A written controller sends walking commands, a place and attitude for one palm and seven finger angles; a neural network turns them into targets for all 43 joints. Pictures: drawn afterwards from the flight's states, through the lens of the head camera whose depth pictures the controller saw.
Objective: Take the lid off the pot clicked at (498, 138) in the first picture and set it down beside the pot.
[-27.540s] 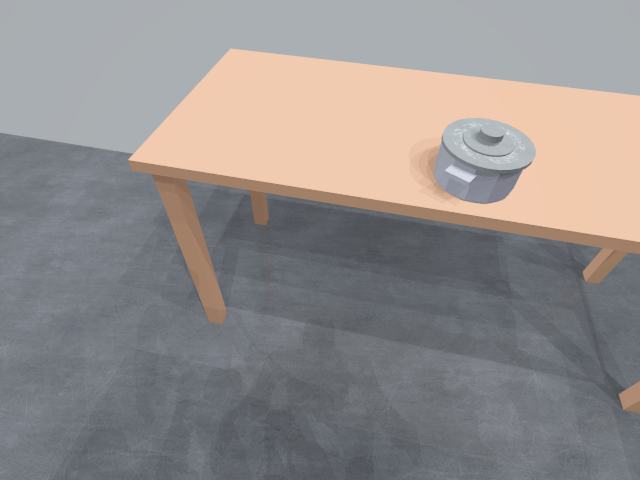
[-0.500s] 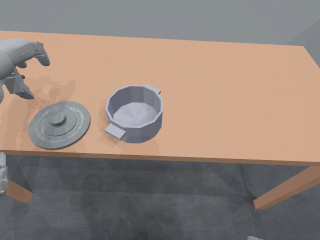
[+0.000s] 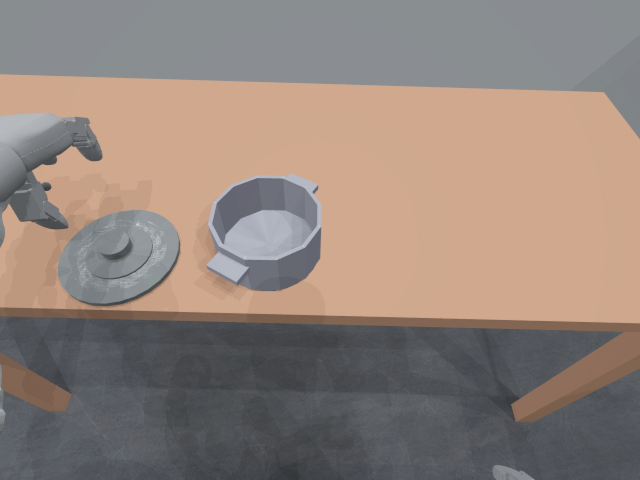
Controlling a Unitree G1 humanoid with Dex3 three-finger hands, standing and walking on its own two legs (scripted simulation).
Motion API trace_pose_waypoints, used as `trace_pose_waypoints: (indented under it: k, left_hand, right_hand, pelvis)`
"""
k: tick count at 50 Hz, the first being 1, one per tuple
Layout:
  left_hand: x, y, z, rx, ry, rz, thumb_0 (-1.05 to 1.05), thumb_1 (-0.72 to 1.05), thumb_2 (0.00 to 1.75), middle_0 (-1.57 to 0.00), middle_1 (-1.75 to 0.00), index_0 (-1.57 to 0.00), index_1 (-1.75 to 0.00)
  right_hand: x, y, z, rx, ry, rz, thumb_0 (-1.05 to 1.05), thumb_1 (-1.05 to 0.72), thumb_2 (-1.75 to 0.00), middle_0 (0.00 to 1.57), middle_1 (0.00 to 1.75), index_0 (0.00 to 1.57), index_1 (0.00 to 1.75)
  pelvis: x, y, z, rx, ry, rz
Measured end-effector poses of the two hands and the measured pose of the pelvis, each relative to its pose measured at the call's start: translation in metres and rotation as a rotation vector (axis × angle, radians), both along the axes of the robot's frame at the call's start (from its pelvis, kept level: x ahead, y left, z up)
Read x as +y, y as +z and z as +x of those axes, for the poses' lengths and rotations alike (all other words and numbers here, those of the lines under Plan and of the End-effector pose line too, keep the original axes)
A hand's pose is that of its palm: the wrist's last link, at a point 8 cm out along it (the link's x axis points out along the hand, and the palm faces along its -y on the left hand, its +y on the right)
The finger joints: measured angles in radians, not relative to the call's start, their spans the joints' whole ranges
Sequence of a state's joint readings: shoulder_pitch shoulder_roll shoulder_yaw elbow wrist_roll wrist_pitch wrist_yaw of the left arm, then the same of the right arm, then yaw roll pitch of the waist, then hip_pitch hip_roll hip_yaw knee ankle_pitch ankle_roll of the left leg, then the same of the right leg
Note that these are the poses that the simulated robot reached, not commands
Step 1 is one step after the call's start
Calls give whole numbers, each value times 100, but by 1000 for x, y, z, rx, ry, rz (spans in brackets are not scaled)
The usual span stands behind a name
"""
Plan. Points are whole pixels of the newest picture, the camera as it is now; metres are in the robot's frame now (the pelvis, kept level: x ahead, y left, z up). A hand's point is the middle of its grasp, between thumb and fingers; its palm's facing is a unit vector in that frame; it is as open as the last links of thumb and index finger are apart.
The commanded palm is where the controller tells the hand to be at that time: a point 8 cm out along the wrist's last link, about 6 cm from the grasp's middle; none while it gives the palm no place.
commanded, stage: draw the hand back to the body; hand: left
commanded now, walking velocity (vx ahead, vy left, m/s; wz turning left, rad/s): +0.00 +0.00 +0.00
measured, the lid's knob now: (115, 245) +0.44 +0.32 -0.01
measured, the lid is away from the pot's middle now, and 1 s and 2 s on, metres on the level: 0.23 0.23 0.23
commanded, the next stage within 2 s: step back with the hand held close in 1.92 s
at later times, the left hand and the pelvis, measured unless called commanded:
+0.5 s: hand (88, 171) +0.38 +0.24 +0.20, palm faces +0.41 -0.88 -0.26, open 10.6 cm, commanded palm +0.32 +0.28 +0.20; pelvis +0.01 -0.04 +0.01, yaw +1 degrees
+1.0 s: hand (102, 247) +0.30 +0.21 +0.18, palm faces +0.50 -0.82 -0.27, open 8.3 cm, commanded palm +0.25 +0.24 +0.19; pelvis +0.02 -0.09 +0.00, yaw +1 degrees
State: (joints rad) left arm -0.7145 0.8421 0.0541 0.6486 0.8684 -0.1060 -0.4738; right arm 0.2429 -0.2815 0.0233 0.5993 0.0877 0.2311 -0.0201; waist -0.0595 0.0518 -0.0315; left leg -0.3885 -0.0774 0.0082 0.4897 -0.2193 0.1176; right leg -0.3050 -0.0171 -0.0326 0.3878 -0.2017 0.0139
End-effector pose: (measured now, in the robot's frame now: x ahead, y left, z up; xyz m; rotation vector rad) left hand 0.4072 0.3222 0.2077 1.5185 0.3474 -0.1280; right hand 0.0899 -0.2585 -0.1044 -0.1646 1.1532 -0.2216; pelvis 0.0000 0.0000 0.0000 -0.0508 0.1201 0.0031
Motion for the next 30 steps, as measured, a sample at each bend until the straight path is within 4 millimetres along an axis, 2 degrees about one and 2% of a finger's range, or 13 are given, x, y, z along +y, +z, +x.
trace_pose_waypoints:
  k: [8,13,16,18,23,27,30]
  left_hand:
    - [1,-5,-37,7,23,6,0,2,60,-34,-89,-35,-89]
    - [-24,-6,-56,-419,2,-704,0,1,60,-35,-89,-36,-89]
    - [-30,-14,-63,-602,67,-957,0,1,60,-35,-89,-36,-89]
    - [-29,-15,-64,-686,123,-1053,0,2,61,-35,-88,-35,-88]
    - [-43,2,-66,-835,132,-1146,0,8,63,-33,-85,-34,-84]
    - [-42,-3,-71,-829,191,-1116,0,14,65,-32,-80,-33,-80]
    - [-50,-7,-79,-824,212,-1115,0,20,67,-31,-76,-31,-76]
  right_hand:
    - [14,4,37,-87,94,38,0,-90,-90,20,30,20,30]
    - [26,16,54,-204,173,22,0,-90,-90,20,30,20,30]
    - [26,23,59,-247,191,8,0,-90,-90,20,30,20,30]
    - [22,29,60,-274,188,-5,0,-90,-90,21,30,21,30]
    - [2,32,64,-322,186,-24,0,-90,-90,21,30,21,30]
    - [-21,25,63,-305,137,-21,0,-90,-90,21,30,21,30]
    - [-38,19,62,-279,123,-23,0,-90,-90,21,30,21,30]
  pelvis:
    - [-3,1,-9,-26,22,2]
    - [-10,5,-12,-91,36,20]
    - [-19,5,-7,-114,26,26]
    - [-25,6,-3,-126,22,27]
    - [-36,7,6,-140,19,30]
    - [-46,7,15,-133,0,30]
    - [-53,6,21,-131,2,34]
